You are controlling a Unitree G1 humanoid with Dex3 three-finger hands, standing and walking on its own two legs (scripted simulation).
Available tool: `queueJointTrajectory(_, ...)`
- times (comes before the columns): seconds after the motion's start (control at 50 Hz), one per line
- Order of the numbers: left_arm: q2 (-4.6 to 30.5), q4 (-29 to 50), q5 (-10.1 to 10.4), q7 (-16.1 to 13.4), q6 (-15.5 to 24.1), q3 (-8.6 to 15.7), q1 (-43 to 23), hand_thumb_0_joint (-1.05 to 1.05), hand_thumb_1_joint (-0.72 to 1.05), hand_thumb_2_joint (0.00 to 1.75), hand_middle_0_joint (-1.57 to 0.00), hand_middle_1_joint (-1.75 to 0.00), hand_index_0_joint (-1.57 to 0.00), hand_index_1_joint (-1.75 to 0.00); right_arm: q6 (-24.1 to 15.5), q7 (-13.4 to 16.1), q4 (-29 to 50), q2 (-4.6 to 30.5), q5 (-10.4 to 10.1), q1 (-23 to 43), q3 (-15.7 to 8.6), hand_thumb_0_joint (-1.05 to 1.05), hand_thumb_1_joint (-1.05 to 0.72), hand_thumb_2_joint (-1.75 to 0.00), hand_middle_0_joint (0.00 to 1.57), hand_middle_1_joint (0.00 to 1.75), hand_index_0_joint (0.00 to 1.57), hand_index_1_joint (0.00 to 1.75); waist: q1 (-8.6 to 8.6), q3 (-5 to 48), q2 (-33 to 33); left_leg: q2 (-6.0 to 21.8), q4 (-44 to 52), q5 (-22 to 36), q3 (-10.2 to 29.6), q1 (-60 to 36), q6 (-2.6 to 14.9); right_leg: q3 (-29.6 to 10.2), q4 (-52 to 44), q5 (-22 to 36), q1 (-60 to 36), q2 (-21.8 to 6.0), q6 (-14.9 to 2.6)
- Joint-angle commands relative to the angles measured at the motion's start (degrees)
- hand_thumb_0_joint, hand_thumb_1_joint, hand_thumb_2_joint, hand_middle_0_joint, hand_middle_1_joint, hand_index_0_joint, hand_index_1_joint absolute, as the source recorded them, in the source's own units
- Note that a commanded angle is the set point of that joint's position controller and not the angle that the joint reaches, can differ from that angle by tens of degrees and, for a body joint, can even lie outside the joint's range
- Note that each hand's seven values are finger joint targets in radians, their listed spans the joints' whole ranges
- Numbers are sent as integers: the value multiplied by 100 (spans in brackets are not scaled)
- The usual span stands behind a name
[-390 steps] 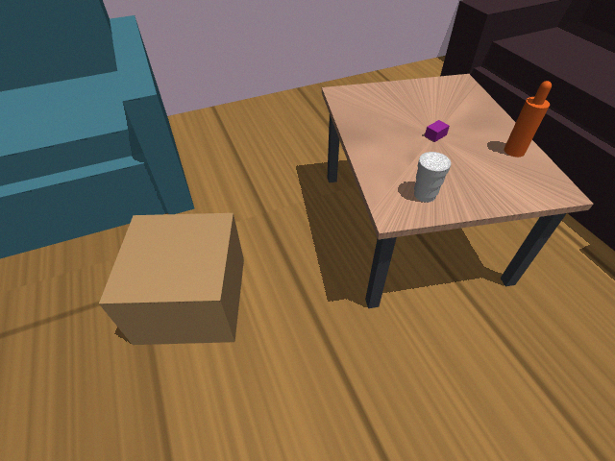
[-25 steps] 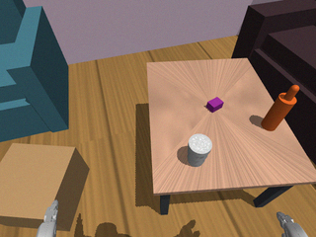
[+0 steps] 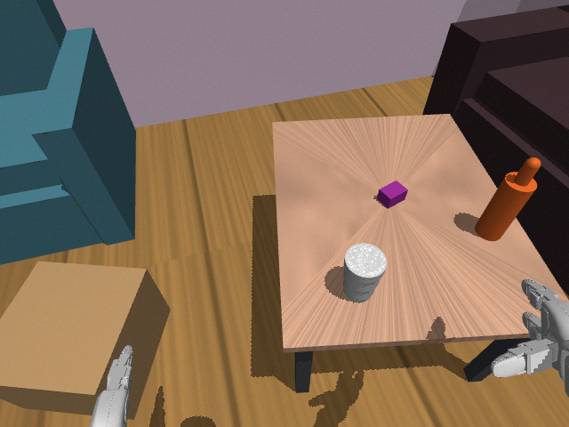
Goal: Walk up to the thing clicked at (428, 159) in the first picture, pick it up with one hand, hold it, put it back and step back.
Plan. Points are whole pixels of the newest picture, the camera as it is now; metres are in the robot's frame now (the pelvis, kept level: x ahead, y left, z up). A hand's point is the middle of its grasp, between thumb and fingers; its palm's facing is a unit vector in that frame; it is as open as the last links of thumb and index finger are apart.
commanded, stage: go down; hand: right
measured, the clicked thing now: (361, 275) +0.48 -0.13 -0.20
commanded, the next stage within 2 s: approach in 1.38 s
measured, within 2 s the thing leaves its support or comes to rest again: neither
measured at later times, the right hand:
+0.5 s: hand (530, 266) +0.35 -0.31 +0.04, palm faces +0.11 +0.98 -0.13, open 17.7 cm
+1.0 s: hand (536, 232) +0.39 -0.32 +0.08, palm faces +0.11 +0.99 -0.09, open 17.4 cm
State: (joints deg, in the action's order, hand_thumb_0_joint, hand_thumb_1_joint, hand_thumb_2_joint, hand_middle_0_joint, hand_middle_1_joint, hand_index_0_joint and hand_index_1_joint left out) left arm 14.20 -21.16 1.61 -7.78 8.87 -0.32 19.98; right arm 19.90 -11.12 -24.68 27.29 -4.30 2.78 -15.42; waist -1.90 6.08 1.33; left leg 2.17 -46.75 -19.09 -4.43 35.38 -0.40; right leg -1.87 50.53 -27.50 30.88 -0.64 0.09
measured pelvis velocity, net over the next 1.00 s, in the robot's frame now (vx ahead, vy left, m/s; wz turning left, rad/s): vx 0.00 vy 0.00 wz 0.02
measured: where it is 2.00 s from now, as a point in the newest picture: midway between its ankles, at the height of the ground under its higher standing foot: outside the picture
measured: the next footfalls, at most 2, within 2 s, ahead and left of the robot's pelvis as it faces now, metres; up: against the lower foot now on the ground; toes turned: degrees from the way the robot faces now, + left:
none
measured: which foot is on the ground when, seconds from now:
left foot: down 0.00-1.00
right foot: down 0.00-1.00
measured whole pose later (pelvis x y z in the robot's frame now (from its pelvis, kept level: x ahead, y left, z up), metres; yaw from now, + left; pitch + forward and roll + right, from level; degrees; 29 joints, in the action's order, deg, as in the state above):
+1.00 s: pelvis +0.00 +0.00 +0.01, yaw +1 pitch +11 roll +1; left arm 15.0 -29.6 1.2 -6.4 8.9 -1.6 15.1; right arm -4.7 -26.2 -59.9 40.3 -7.0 30.4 -26.9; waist -4.6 5.1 -0.9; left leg 1.2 -40.8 -15.1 -3.5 36.6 -0.1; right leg -0.8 45.2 -24.2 32.0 -1.3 0.2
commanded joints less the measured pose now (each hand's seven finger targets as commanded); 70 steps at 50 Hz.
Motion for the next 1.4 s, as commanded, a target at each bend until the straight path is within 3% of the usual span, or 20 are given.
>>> queueJointTrajectory(0.0, 920, 654, 41, -6, 376, 382, -82, 0, -55, 5, -5, -5, -5, -6, -503, -295, 59, 1770, -65, 1663, -728, 0, 58, 0, 6, 4, 6, 4, 42, 697, 256, -76, 732, 646, 108, -1052, 94, -75, -1109, 1259, -20, 53, -40)
queueJointTrajectory(0.04, 983, 616, 33, 25, 429, 471, -280, 0, -55, 5, -5, -5, -5, -6, -646, -384, -81, 1792, -119, 1924, -776, 0, 61, 0, 5, 4, 5, 4, 68, 676, 276, -76, 781, 485, 135, -1020, 116, -61, -1168, 1055, 13, 45, -65)
queueJointTrajectory(0.12, 663, 368, 18, 96, 489, 62, -710, 0, -56, 6, -5, -5, -5, -6, -1053, -532, -190, 2161, -169, 2429, -1017, 0, 61, -1, 4, 5, 5, 5, 262, 1034, 488, -105, 742, 716, 138, -1248, 170, -77, -1211, 1422, -75, 21, -38)
queueJointTrajectory(0.18, 894, 268, -11, 36, 464, 237, -630, 0, -56, 6, -5, -5, -4, -6, -1263, -647, -651, 2174, -220, 2406, -1074, 0, 61, -1, 4, 5, 4, 5, 114, 1513, 344, -135, 705, 1165, 147, -1489, 180, -89, -1164, 2022, -407, -4, -20)
queueJointTrajectory(0.24, 1282, 488, -14, -66, 460, 546, -725, 0, -57, 7, -5, -5, -4, -6, -1518, -705, -637, 2561, -221, 2919, -1265, 0, 61, -1, 5, 4, 5, 4, 8, 1784, 214, -131, 768, 1498, 161, -1661, 167, -63, -1172, 2325, -604, 5, -38)
queueJointTrajectory(0.32, 947, 171, 5, -34, 411, 311, -296, 0, -56, 6, -5, -5, -4, -6, -1783, -910, -1284, 2218, -290, 3092, -1052, 0, 60, 0, 6, 4, 5, 4, -82, 1103, 256, -140, 964, 1158, 190, -1342, 185, -16, -1317, 1898, -466, 13, -69)
queueJointTrajectory(0.38, 727, -278, -9, 9, 419, 132, -201, 0, -56, 6, -5, -5, -4, -6, -1998, -1072, -1457, 2490, -300, 3376, -1093, 0, 61, 0, 5, 4, 5, 4, -77, 872, 550, -118, 995, 1117, 227, -1205, 193, 15, -1361, 1758, -326, 29, -67)
queueJointTrajectory(0.5, 1072, -187, -37, -4, 437, 404, -553, 0, -55, 6, -5, -5, -4, -5, -2352, -1232, -1438, 2755, -389, 3935, -1234, 0, 57, 0, 6, 4, 6, 4, -186, 1736, 595, -169, 879, 1698, 194, -1343, 193, -63, -1189, 2734, -881, -10, -7)
queueJointTrajectory(0.58, 1007, -65, -18, -26, 391, 261, -760, 0, -55, 6, -5, -5, -4, -6, -2504, -1293, -1787, 2952, -366, 4013, -1380, 0, 54, 0, 7, 3, 6, 3, -116, 1890, 478, -110, 865, 1976, 269, -1677, 211, -8, -1167, 2697, -633, 63, -33)
queueJointTrajectory(0.64, 844, -331, -16, 0, 328, 116, -577, 0, -55, 6, -4, -5, -4, -5, -2534, -1378, -2233, 2797, -403, 3888, -1279, 0, 52, 0, 8, 3, 7, 3, -109, 1557, 499, -151, 891, 1786, 224, -1445, 221, -40, -1190, 2749, -542, 40, -18)
queueJointTrajectory(0.74, 1156, -44, -21, -4, 291, 410, -558, 0, -55, 6, -5, -5, -4, -5, -2682, -1400, -2115, 3229, -375, 4326, -1448, 0, 53, 0, 8, 3, 6, 3, -184, 1816, 552, -164, 905, 1702, 232, -1443, 224, -39, -1213, 2609, -699, 31, -15)
queueJointTrajectory(0.8, 827, -176, 19, 46, 280, 162, -449, 0, -54, 5, -4, -5, -4, -5, -2729, -1451, -2369, 3107, -451, 4367, -1436, 0, 54, 0, 8, 3, 7, 3, -196, 1448, 383, -158, 959, 1591, 241, -1303, 193, -11, -1200, 2312, -448, 41, -57)
queueJointTrajectory(0.96, 1083, -114, -20, 70, 277, 334, -618, 0, -55, 6, -5, -5, -4, -6, -2849, -1516, -2380, 3444, -415, 4799, -1489, 0, 50, 0, 8, 3, 7, 3, -218, 1807, 740, -196, 857, 1555, 233, -1093, 232, -64, -1118, 2617, -611, 2, 5)
queueJointTrajectory(1.02, 905, -136, -9, 96, 267, 150, -678, 0, -55, 6, -5, -5, -4, -6, -2871, -1529, -2564, 3478, -407, 4842, -1542, 0, 49, 0, 9, 3, 7, 3, -175, 1733, 630, -161, 906, 1399, 269, -1239, 221, -21, -1161, 2051, -268, 47, -47)
queueJointTrajectory(1.06, 1060, 81, -2, 65, 304, 306, -809, 0, -55, 6, -5, -5, -4, -5, -2883, -1555, -2655, 3455, -409, 4916, -1495, 0, 50, 0, 9, 3, 7, 3, -307, 1838, 501, -133, 957, 1274, 329, -1303, 178, 10, -1161, 1709, -212, 66, -98)
queueJointTrajectory(1.12, 1021, 99, -7, 60, 296, 222, -667, 0, -55, 6, -5, -5, -5, -6, -2932, -1555, -2575, 3705, -408, 5137, -1572, 0, 49, 0, 8, 3, 7, 3, -287, 1971, 672, -164, 923, 1328, 285, -1221, 188, -11, -1130, 1897, -359, 48, -58)
queueJointTrajectory(1.16, 1011, -57, -1, 78, 283, 244, -550, 0, -55, 6, -5, -5, -4, -6, -2893, -1606, -2952, 3441, -447, 4841, -1466, 0, 48, 0, 9, 3, 7, 3, -288, 1674, 616, -190, 902, 1272, 241, -1055, 205, -58, -1150, 1988, -254, 29, -37)
queueJointTrajectory(1.22, 1006, 189, 2, 67, 299, 210, -646, 0, -55, 6, -5, -5, -4, -6, -3002, -1576, -2544, 3811, -423, 5275, -1634, 0, 50, 0, 8, 3, 7, 3, -265, 2046, 661, -171, 870, 1409, 283, -1231, 193, -24, -1081, 2033, -347, 38, -50)
queueJointTrajectory(1.34, 933, 4, -2, 87, 285, 129, -563, 0, -56, 6, -5, -5, -4, -6, -2980, -1653, -2802, 3669, -443, 5192, -1586, 0, 49, 0, 9, 3, 7, 3, -286, 1919, 747, -188, 791, 1555, 280, -979, 214, -44, -987, 2344, -344, 36, -27)
queueJointTrajectory(1.38, 1152, 36, -21, 87, 284, 336, -558, 0, -56, 7, -5, -5, -4, -6, -3023, -1654, -2695, 3870, -432, 5376, -1659, 0, 50, 0, 9, 3, 7, 3, -329, 2067, 859, -195, 761, 1566, 268, -924, 227, -77, -950, 2539, -443, 13, 2)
